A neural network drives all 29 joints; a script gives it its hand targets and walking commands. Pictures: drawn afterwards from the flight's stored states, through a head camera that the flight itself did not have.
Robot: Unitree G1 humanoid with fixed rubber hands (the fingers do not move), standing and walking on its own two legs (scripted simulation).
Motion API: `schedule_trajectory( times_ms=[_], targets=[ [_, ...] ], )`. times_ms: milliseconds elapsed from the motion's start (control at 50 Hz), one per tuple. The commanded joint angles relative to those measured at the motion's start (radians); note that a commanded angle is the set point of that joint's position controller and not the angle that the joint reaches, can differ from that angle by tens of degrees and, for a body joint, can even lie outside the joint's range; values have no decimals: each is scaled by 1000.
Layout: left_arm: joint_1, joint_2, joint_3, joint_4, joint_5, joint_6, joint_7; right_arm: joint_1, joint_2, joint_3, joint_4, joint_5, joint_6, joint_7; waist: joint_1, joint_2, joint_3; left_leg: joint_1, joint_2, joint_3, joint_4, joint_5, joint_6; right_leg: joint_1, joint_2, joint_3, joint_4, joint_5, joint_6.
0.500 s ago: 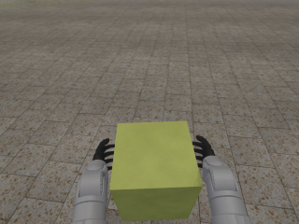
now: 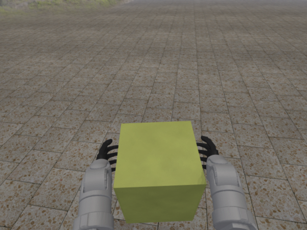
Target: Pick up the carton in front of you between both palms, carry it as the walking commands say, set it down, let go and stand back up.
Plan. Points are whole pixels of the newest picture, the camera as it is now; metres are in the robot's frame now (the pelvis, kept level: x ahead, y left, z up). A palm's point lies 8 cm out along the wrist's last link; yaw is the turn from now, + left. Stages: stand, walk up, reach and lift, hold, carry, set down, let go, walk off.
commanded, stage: set down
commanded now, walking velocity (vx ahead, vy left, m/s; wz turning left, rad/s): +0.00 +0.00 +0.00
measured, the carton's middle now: (157, 173) +0.32 +0.00 -0.03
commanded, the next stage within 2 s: none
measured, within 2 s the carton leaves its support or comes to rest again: neither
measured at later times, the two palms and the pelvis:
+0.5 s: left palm (118, 183) +0.36 +0.14 -0.13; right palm (200, 180) +0.36 -0.16 -0.14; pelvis -0.01 +0.00 -0.06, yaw +0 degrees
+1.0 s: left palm (125, 188) +0.42 +0.14 -0.27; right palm (194, 186) +0.41 -0.16 -0.27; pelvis -0.04 +0.00 -0.19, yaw +1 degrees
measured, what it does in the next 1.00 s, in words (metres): lowers itself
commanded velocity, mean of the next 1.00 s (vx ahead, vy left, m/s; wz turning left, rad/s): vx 0.00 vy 0.00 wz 0.00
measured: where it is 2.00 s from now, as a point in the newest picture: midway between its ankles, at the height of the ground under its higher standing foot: outside the picture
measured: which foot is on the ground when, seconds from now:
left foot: down 0.00-1.00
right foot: down 0.00-1.00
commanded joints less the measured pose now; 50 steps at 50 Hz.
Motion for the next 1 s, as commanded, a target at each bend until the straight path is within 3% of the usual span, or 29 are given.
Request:
schedule_trajectory(
  times_ms=[0, 80, 200, 260, 340, 420, 460, 520, 620, 700, 820, 980],
  targets=[
    [-569, -909, -417, 112, -211, -52, -246, -569, 903, 417, 108, 217, -56, 253, 1, -7, -97, -89, -26, -44, -86, -114, 23, -22, 19, 64, -79, -135, -10],
    [-618, -829, -272, 202, -110, -110, -210, -623, 817, 263, 195, 112, -116, 221, -7, -7, -54, -147, -31, -43, -33, -101, 23, -99, 28, 55, -28, -122, -14],
    [-547, -643, -124, 239, 2, -266, -150, -549, 627, 111, 241, -1, -273, 176, -9, -2, -132, -278, -58, -30, 77, 65, 11, -235, 52, 42, 95, 70, -1],
    [-523, -645, -164, 236, -16, -378, -141, -519, 626, 154, 235, 20, -383, 172, -9, 2, -248, -340, -74, -31, 156, 172, -1, -308, 65, 46, 171, 179, 4],
    [-562, -722, -306, 228, -83, -514, -136, -583, 694, 303, 230, 96, -519, 176, -9, -2, -490, -420, -89, -38, 276, 294, -19, -397, 81, 39, 296, 298, 15],
    [-631, -783, -459, 185, -153, -595, -128, -641, 753, 447, 204, 155, -597, 167, -18, -14, -780, -513, -100, -36, 410, 405, -32, -467, 88, 41, 429, 419, 28],
    [-653, -788, -520, 157, -183, -606, -122, -660, 762, 499, 174, 180, -608, 161, -20, -14, -916, -570, -104, -34, 469, 433, -40, -493, 90, 46, 491, 462, 31],
    [-681, -795, -553, 148, -203, -590, -118, -691, 764, 524, 160, 198, -591, 163, -20, -6, -992, -659, -110, -26, 526, 374, -46, -591, 99, 35, 548, 390, 39],
    [-765, -824, -502, 204, -183, -516, -146, -766, 791, 476, 213, 185, -517, 189, -23, -2, -933, -846, -119, -4, 590, 130, -41, -794, 106, 16, 604, 150, 41],
    [-836, -825, -436, 257, -167, -467, -166, -833, 801, 412, 270, 166, -467, 208, -19, -1, -893, -982, -124, 13, 646, 27, -37, -911, 109, 5, 663, 56, 37],
    [-944, -801, -373, 312, -165, -448, -169, -937, 788, 358, 327, 160, -448, 205, -18, -6, -941, -1140, -134, 31, 759, -3, -39, -1038, 113, -9, 772, 29, 43],
    [-1085, -783, -374, 339, -204, -450, -148, -1077, 764, 370, 333, 200, -449, 177, -24, -12, -1081, -1281, -152, 55, 919, -14, -48, -1147, 127, -31, 926, 35, 56]
  ],
)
